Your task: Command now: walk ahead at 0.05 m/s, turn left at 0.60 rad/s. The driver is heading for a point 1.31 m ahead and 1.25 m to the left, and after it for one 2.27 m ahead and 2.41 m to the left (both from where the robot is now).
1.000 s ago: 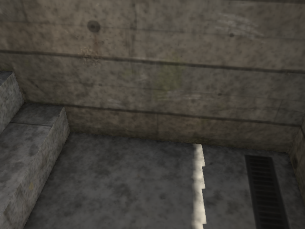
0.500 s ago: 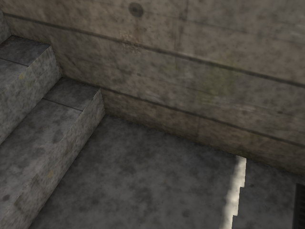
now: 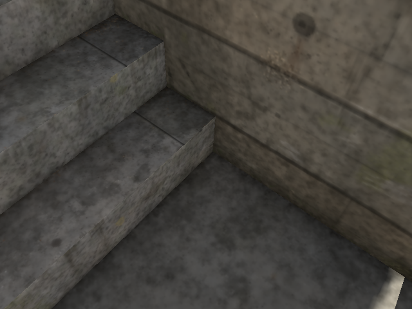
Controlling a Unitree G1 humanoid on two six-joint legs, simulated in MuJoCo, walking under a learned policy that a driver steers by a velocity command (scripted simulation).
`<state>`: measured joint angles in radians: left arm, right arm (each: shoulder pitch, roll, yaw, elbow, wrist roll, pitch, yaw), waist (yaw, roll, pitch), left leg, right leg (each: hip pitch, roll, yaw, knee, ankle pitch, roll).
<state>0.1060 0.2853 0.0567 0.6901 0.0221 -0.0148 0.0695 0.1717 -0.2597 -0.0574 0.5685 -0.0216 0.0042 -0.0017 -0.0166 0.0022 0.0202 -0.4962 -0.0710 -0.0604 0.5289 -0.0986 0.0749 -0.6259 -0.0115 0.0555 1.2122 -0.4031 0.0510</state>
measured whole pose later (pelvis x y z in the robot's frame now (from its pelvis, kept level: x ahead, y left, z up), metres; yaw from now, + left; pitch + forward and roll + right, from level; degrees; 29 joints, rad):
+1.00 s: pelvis -0.01 -0.03 +0.00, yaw +30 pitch +3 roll +1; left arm 0.20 0.21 0.05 0.63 0.02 -0.01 0.00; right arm 0.08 -0.19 -0.04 0.71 0.00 0.02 0.01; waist 0.06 0.00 -0.02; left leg -0.35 -0.06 -0.07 0.63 -0.32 0.02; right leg -0.36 -0.06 -0.01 0.62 -0.28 0.02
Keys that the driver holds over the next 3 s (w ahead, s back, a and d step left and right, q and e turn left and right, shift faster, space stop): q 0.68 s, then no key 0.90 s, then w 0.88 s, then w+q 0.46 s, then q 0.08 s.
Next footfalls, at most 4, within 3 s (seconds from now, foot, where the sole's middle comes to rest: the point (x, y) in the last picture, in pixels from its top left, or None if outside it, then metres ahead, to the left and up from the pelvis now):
0.28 right None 0.08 -0.17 -0.76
0.68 left None -0.02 0.08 -0.76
0.98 right None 0.10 -0.13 -0.76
2.16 right None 0.38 0.00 -0.76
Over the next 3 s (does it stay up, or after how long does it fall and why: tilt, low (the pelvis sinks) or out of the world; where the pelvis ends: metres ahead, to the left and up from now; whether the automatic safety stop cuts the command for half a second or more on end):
stays up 0.50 0.32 0.09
